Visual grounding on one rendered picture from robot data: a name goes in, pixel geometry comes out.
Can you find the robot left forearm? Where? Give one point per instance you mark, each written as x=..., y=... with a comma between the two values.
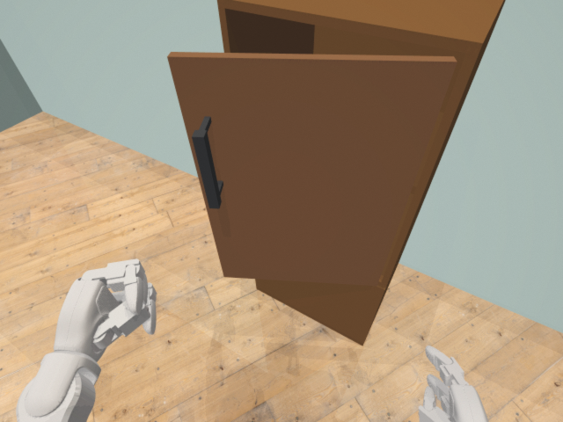
x=62, y=391

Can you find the robot left hand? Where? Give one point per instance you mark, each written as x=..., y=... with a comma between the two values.
x=81, y=325

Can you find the handle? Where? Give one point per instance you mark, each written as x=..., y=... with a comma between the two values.
x=213, y=188

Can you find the robot right hand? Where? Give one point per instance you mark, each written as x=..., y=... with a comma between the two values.
x=460, y=401

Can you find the cupboard door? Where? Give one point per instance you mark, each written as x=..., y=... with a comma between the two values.
x=317, y=153

